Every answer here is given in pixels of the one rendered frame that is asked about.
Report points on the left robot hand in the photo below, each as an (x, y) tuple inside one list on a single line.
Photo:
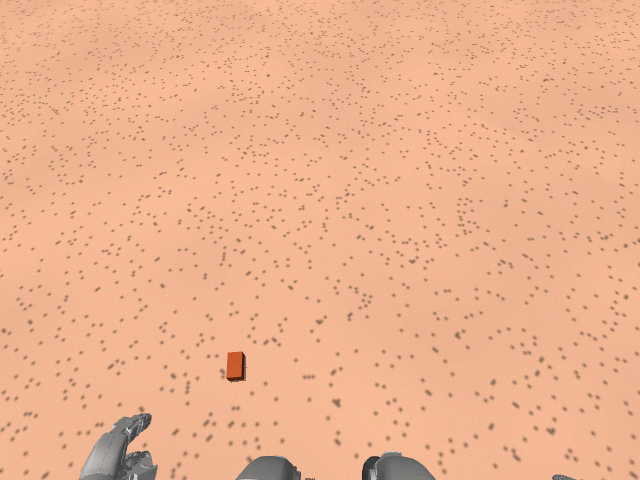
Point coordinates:
[(108, 456)]

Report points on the small box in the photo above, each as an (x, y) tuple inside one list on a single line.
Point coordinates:
[(235, 366)]

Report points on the right robot foot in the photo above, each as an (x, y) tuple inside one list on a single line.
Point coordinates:
[(368, 465)]

